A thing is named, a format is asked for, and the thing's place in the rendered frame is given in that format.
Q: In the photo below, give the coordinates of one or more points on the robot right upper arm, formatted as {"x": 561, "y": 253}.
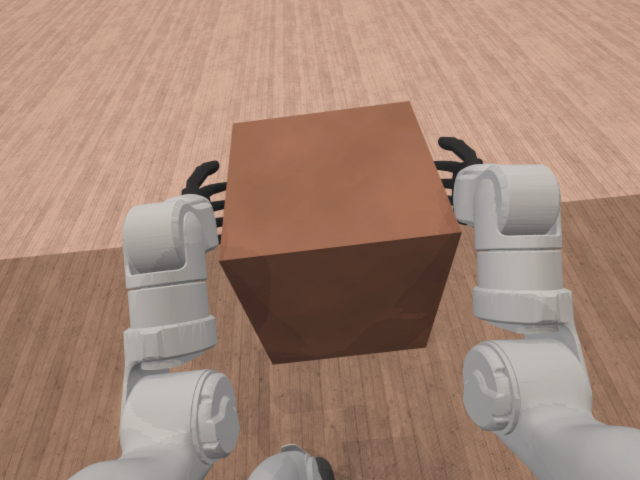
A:
{"x": 535, "y": 396}

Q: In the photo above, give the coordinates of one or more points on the robot left upper arm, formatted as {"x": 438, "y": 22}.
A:
{"x": 175, "y": 426}

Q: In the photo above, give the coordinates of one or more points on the left robot thigh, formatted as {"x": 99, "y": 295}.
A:
{"x": 290, "y": 465}

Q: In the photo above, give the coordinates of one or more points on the left robot hand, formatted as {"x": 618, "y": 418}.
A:
{"x": 195, "y": 181}

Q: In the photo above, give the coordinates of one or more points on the right robot hand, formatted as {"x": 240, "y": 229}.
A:
{"x": 464, "y": 152}

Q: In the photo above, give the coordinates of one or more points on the right robot forearm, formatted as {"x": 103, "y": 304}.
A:
{"x": 516, "y": 216}

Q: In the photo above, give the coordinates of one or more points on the left robot forearm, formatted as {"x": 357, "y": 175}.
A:
{"x": 164, "y": 247}

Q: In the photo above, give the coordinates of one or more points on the carton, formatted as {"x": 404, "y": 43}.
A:
{"x": 338, "y": 235}

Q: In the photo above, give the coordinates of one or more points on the robot left shin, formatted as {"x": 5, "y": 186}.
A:
{"x": 294, "y": 447}

